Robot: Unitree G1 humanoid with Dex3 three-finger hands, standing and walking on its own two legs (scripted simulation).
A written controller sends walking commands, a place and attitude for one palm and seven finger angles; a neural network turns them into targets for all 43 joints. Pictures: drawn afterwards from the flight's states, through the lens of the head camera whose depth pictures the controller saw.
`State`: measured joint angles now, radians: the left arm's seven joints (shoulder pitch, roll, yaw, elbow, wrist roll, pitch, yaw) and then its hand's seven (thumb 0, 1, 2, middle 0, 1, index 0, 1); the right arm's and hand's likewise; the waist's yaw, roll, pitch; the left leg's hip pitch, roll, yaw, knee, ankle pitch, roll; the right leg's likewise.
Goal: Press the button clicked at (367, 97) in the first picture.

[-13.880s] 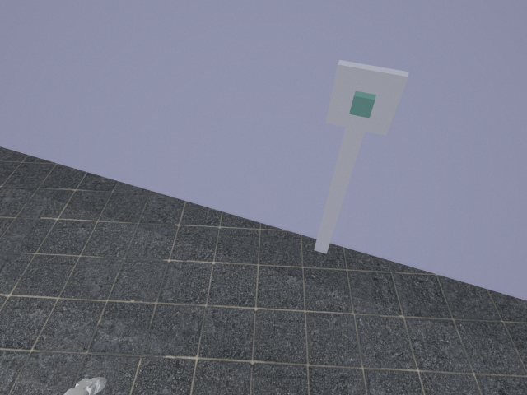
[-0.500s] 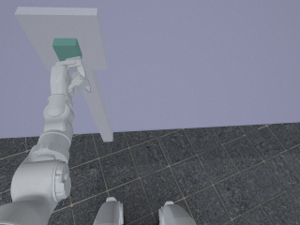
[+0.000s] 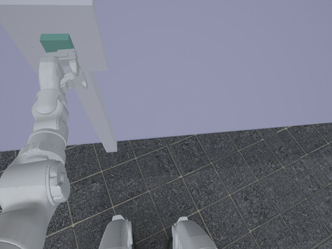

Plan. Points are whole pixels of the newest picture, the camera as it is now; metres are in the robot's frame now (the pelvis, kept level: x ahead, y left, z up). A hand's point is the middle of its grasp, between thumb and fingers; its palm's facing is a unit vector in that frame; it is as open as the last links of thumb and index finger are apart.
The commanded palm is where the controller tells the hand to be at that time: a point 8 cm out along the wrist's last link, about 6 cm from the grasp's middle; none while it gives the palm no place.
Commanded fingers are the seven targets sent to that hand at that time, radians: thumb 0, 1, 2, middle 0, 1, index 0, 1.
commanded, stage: press the button with the knuckle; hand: left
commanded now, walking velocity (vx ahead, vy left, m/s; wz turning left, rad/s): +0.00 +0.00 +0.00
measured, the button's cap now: (59, 45) +0.57 +0.20 +0.11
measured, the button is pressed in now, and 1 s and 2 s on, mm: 8 7 0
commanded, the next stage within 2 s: hold the button down briefly in 0.32 s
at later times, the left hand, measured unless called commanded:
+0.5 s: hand (80, 71) +0.52 +0.16 +0.07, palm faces +0.03 -1.00 -0.02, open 3.7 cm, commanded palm +0.53 +0.20 +0.07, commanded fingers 0.00 0.90 0.90 -1.30 -1.50 -1.30 -1.50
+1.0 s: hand (80, 73) +0.52 +0.16 +0.07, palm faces +0.04 -1.00 -0.02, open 3.6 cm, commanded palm +0.50 +0.20 +0.07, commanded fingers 0.00 0.90 0.90 -1.30 -1.50 -1.30 -1.50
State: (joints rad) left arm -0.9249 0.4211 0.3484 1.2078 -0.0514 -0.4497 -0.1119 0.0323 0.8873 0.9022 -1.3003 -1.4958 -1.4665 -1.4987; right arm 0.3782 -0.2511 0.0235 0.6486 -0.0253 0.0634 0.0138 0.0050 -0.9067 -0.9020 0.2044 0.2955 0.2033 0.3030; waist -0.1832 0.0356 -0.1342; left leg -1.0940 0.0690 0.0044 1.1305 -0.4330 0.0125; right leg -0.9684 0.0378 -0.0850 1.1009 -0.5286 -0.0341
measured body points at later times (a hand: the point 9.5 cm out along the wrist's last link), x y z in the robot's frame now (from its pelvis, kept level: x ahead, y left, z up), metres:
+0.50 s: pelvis -0.03 +0.01 -0.01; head +0.11 +0.04 +0.41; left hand +0.51 +0.21 +0.08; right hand -0.04 -0.25 -0.12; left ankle +0.05 +0.11 -0.65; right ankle -0.01 -0.10 -0.65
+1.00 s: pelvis -0.03 +0.02 -0.01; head +0.10 +0.04 +0.41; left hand +0.51 +0.21 +0.08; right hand -0.05 -0.25 -0.12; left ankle +0.05 +0.11 -0.65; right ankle -0.01 -0.10 -0.65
